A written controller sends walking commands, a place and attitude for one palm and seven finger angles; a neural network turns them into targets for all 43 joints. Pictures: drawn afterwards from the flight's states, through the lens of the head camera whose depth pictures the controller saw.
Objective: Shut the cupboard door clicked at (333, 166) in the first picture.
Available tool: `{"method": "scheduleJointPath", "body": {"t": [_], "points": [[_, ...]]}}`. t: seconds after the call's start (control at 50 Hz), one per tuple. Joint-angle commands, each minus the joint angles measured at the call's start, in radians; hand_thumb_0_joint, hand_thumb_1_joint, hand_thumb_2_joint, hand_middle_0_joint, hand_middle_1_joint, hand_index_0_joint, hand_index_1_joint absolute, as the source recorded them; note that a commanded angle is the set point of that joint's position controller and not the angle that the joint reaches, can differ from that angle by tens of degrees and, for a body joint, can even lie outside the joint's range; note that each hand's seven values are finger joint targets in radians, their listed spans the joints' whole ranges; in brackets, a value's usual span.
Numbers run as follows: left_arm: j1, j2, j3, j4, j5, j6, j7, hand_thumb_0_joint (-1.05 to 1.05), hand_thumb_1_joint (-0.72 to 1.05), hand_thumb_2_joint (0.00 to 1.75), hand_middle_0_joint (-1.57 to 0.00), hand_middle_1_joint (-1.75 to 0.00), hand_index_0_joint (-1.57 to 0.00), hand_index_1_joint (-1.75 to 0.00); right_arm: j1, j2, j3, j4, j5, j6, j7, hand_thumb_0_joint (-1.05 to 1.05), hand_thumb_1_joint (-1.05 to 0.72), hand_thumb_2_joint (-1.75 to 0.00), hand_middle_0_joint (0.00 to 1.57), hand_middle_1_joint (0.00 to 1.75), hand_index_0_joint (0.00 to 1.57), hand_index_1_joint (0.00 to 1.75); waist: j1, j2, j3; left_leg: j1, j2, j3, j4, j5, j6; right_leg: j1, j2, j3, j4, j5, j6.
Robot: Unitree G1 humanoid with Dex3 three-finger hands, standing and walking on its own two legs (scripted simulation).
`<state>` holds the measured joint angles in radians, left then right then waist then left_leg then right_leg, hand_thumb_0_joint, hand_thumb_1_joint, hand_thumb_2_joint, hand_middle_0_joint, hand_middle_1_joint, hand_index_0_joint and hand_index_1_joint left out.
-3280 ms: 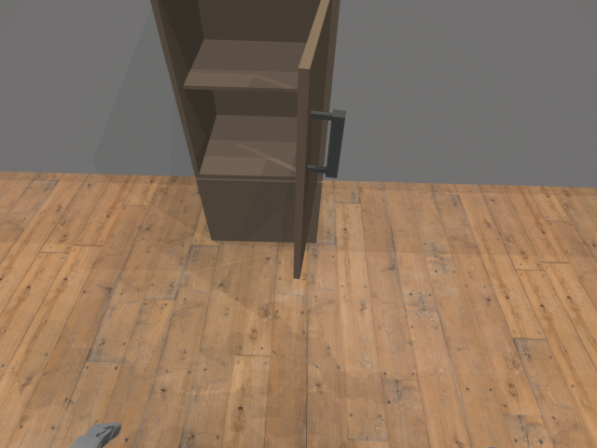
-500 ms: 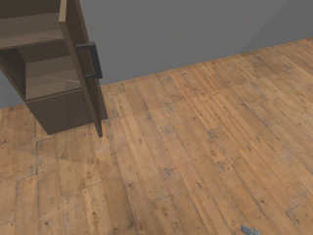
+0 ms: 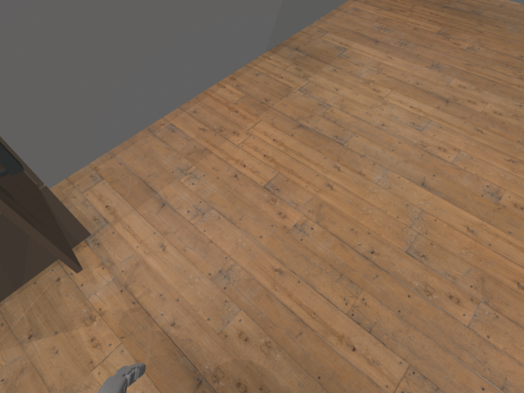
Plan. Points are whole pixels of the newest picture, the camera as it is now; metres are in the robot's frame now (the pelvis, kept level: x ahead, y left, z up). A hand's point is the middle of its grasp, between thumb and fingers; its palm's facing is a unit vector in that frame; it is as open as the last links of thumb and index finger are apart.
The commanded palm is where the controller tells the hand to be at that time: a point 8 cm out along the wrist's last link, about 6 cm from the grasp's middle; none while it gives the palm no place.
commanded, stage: walk around to get in front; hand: left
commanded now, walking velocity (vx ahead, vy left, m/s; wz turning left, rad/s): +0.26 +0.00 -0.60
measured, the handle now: out of the picture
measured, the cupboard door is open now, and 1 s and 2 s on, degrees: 82 82 82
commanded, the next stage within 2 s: none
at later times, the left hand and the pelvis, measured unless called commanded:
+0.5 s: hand out of the picture +0.10 +0.23 -0.17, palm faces -0.13 -0.97 -0.18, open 7.4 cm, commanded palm none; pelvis +0.07 +0.04 +0.01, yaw -16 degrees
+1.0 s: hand (250, 247) +0.42 +0.05 -0.17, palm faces -0.57 -0.81 -0.13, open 7.4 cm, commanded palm none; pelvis +0.23 -0.03 +0.00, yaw -32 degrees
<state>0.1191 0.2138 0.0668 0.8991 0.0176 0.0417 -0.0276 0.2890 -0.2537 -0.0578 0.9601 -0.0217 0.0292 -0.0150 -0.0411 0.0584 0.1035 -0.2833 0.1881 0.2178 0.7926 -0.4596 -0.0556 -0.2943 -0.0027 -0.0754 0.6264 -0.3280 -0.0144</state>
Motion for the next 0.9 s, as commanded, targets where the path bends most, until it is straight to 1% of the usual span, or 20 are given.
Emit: {"method": "scheduleJointPath", "body": {"t": [0.0, 0.06, 0.14, 0.24, 0.34, 0.38, 0.4, 0.42, 0.44, 0.46, 0.48, 0.5, 0.52, 0.56, 0.6, 0.66, 0.74, 0.82, 0.86, 0.88], "points": [[0.170, 0.237, 0.065, -0.027, -0.007, -0.024, 0.050, 0.00, 0.90, 0.90, -0.20, -0.30, -0.20, -0.30, -0.097, -0.070, -0.018, -0.140, 0.005, -0.005, -0.013, 0.00, -0.90, -0.90, 0.20, 0.30, 0.20, 0.30, 0.109, -0.329, -0.195, -0.346, -0.028, -0.202, 0.363, -0.066, -0.010, 0.310, -0.311, 0.389, -0.261, 0.611, -0.168], [0.071, 0.187, 0.040, -0.055, -0.007, -0.033, 0.039, 0.00, 0.90, 0.90, -0.20, -0.30, -0.20, -0.30, -0.074, -0.086, -0.027, -0.101, -0.009, 0.001, 0.007, 0.00, -0.90, -0.90, 0.20, 0.30, 0.20, 0.30, 0.054, -0.192, -0.132, -0.306, -0.036, -0.184, 0.351, 0.084, -0.031, 0.190, -0.227, 0.339, -0.342, 0.204, -0.137], [0.104, 0.193, 0.041, -0.039, 0.000, -0.054, 0.029, 0.00, 0.90, 0.90, -0.20, -0.30, -0.20, -0.30, -0.086, -0.083, -0.033, -0.094, -0.015, -0.007, 0.020, 0.00, -0.90, -0.90, 0.20, 0.30, 0.20, 0.30, 0.061, -0.183, -0.085, -0.307, -0.054, -0.172, 0.283, 0.142, -0.038, 0.137, -0.198, 0.382, -0.412, -0.068, -0.140], [0.156, 0.204, 0.044, -0.019, 0.006, -0.068, 0.025, 0.00, 0.90, 0.90, -0.20, -0.30, -0.20, -0.30, -0.155, -0.074, -0.031, -0.134, -0.009, -0.030, 0.027, 0.00, -0.90, -0.90, 0.20, 0.30, 0.20, 0.30, 0.082, -0.199, -0.054, -0.308, -0.076, -0.179, 0.127, 0.121, -0.036, 0.143, -0.206, 0.458, -0.432, -0.138, -0.172], [0.182, 0.205, 0.048, -0.012, 0.009, -0.068, 0.026, 0.00, 0.90, 0.90, -0.20, -0.30, -0.20, -0.30, -0.177, -0.056, -0.024, -0.161, 0.003, -0.056, 0.023, 0.00, -0.90, -0.90, 0.20, 0.30, 0.20, 0.30, 0.090, -0.226, -0.060, -0.174, -0.128, -0.180, -0.076, 0.068, -0.010, 0.115, -0.196, 0.507, -0.380, -0.036, -0.179], [0.153, 0.203, 0.050, -0.020, 0.007, -0.064, 0.023, 0.00, 0.90, 0.90, -0.20, -0.30, -0.20, -0.30, -0.118, -0.055, -0.024, -0.148, 0.006, -0.065, 0.017, 0.00, -0.90, -0.90, 0.20, 0.30, 0.20, 0.30, 0.056, -0.222, -0.065, -0.004, -0.156, -0.160, -0.203, 0.115, 0.000, 0.012, -0.156, 0.486, -0.330, -0.041, -0.151], [0.132, 0.186, 0.049, -0.021, 0.004, -0.063, 0.023, 0.00, 0.90, 0.90, -0.20, -0.30, -0.20, -0.30, -0.057, -0.062, -0.027, -0.127, 0.008, -0.072, 0.011, 0.00, -0.90, -0.90, 0.20, 0.30, 0.20, 0.30, 0.021, -0.187, -0.074, 0.156, -0.158, -0.160, -0.304, 0.168, 0.004, -0.097, -0.117, 0.467, -0.270, -0.063, -0.122], [0.106, 0.144, 0.040, -0.036, 0.002, -0.061, 0.019, 0.00, 0.90, 0.90, -0.20, -0.30, -0.20, -0.30, 0.063, -0.108, -0.034, -0.091, 0.009, -0.081, -0.006, 0.00, -0.90, -0.90, 0.20, 0.30, 0.20, 0.30, -0.036, -0.073, -0.124, 0.354, -0.094, -0.203, -0.403, 0.135, 0.012, -0.210, -0.044, 0.390, -0.132, -0.076, -0.081], [0.122, 0.067, 0.027, -0.055, -0.010, -0.057, 0.007, 0.00, 0.90, 0.90, -0.20, -0.30, -0.20, -0.30, 0.158, -0.217, -0.057, -0.066, -0.007, -0.084, -0.013, 0.00, -0.90, -0.90, 0.20, 0.30, 0.20, 0.30, -0.069, 0.241, -0.170, 0.497, 0.180, -0.534, -0.542, -0.146, 0.071, -0.411, 0.095, 0.232, 0.180, -0.209, -0.023], [0.104, 0.081, 0.032, -0.074, 0.001, -0.063, 0.003, 0.00, 0.90, 0.90, -0.20, -0.30, -0.20, -0.30, 0.182, -0.254, -0.057, -0.070, -0.005, -0.080, -0.013, 0.00, -0.90, -0.90, 0.20, 0.30, 0.20, 0.30, -0.070, 0.266, -0.132, 0.403, 0.345, -0.709, -0.647, -0.291, 0.137, -0.478, 0.059, 0.136, 0.387, -0.242, 0.008], [0.081, 0.112, 0.043, -0.068, 0.010, -0.060, -0.002, 0.00, 0.90, 0.90, -0.20, -0.30, -0.20, -0.30, 0.110, -0.210, -0.045, -0.091, -0.005, -0.076, -0.011, 0.00, -0.90, -0.90, 0.20, 0.30, 0.20, 0.30, -0.040, 0.137, -0.048, 0.249, 0.338, -0.692, -0.687, -0.322, 0.161, -0.455, -0.011, 0.162, 0.470, -0.175, 0.009], [0.103, 0.120, 0.049, -0.042, 0.018, -0.053, -0.009, 0.00, 0.90, 0.90, -0.20, -0.30, -0.20, -0.30, 0.041, -0.155, -0.030, -0.104, -0.003, -0.080, -0.010, 0.00, -0.90, -0.90, 0.20, 0.30, 0.20, 0.30, -0.001, 0.126, -0.011, 0.164, 0.281, -0.606, -0.693, -0.299, 0.134, -0.426, -0.027, 0.147, 0.528, -0.102, 0.016], [0.115, 0.115, 0.053, -0.018, 0.023, -0.049, -0.020, 0.00, 0.90, 0.90, -0.20, -0.30, -0.20, -0.30, 0.018, -0.118, -0.018, -0.100, -0.003, -0.088, -0.012, 0.00, -0.90, -0.90, 0.20, 0.30, 0.20, 0.30, 0.015, 0.069, 0.022, 0.128, 0.227, -0.496, -0.690, -0.208, 0.098, -0.409, -0.040, 0.123, 0.563, -0.031, 0.019], [0.162, 0.068, 0.047, 0.012, 0.023, -0.037, -0.026, 0.00, 0.90, 0.90, -0.20, -0.30, -0.20, -0.30, 0.017, -0.076, -0.004, -0.084, 0.000, -0.102, -0.016, 0.00, -0.90, -0.90, 0.20, 0.30, 0.20, 0.30, 0.046, 0.073, 0.020, 0.128, 0.138, -0.293, -0.652, 0.055, 0.036, -0.382, -0.048, 0.106, 0.595, 0.097, 0.032], [0.189, 0.042, 0.046, 0.030, 0.018, -0.030, -0.023, 0.00, 0.90, 0.90, -0.20, -0.30, -0.20, -0.30, 0.058, -0.045, 0.002, -0.060, 0.007, -0.112, -0.023, 0.00, -0.90, -0.90, 0.20, 0.30, 0.20, 0.30, 0.054, 0.091, -0.007, 0.169, 0.104, -0.186, -0.614, 0.256, 0.011, -0.384, -0.046, 0.099, 0.615, 0.158, 0.036], [0.163, 0.026, 0.040, 0.028, 0.019, -0.020, -0.019, 0.00, 0.90, 0.90, -0.20, -0.30, -0.20, -0.30, 0.127, -0.027, 0.007, -0.020, 0.009, -0.119, -0.025, 0.00, -0.90, -0.90, 0.20, 0.30, 0.20, 0.30, 0.051, 0.088, 0.004, 0.211, 0.105, -0.113, -0.593, 0.425, 0.023, -0.443, -0.052, 0.088, 0.635, 0.200, 0.044], [0.088, 0.006, 0.034, 0.016, 0.016, -0.017, -0.018, 0.00, 0.90, 0.90, -0.20, -0.30, -0.20, -0.30, 0.206, -0.003, 0.014, 0.033, 0.006, -0.123, -0.029, 0.00, -0.90, -0.90, 0.20, 0.30, 0.20, 0.30, 0.039, 0.072, 0.041, 0.268, 0.119, -0.080, -0.586, 0.553, 0.042, -0.523, -0.065, 0.061, 0.593, 0.219, 0.046], [-0.064, -0.018, 0.015, -0.014, 0.018, -0.029, -0.024, 0.00, 0.90, 0.90, -0.20, -0.30, -0.20, -0.30, 0.301, 0.014, 0.017, 0.091, -0.007, -0.121, -0.030, 0.00, -0.90, -0.90, 0.20, 0.30, 0.20, 0.30, -0.009, 0.050, 0.079, 0.360, 0.144, -0.054, -0.574, 0.662, 0.114, -0.538, -0.081, -0.013, 0.376, 0.183, 0.027], [-0.136, -0.033, 0.003, -0.026, 0.015, -0.038, -0.026, 0.00, 0.90, 0.90, -0.20, -0.30, -0.20, -0.30, 0.343, 0.006, 0.016, 0.119, -0.014, -0.117, -0.030, 0.00, -0.90, -0.90, 0.20, 0.30, 0.20, 0.30, -0.036, 0.050, 0.081, 0.409, 0.146, -0.027, -0.556, 0.746, 0.136, -0.494, -0.064, -0.059, 0.235, 0.146, 0.009], [-0.149, -0.035, 0.000, -0.029, 0.014, -0.044, -0.024, 0.00, 0.90, 0.90, -0.20, -0.30, -0.20, -0.30, 0.347, 0.001, 0.015, 0.128, -0.015, -0.115, -0.029, 0.00, -0.90, -0.90, 0.20, 0.30, 0.20, 0.30, -0.035, 0.054, 0.071, 0.417, 0.148, -0.005, -0.528, 0.828, 0.140, -0.442, -0.051, -0.078, 0.153, 0.119, -0.006]]}}
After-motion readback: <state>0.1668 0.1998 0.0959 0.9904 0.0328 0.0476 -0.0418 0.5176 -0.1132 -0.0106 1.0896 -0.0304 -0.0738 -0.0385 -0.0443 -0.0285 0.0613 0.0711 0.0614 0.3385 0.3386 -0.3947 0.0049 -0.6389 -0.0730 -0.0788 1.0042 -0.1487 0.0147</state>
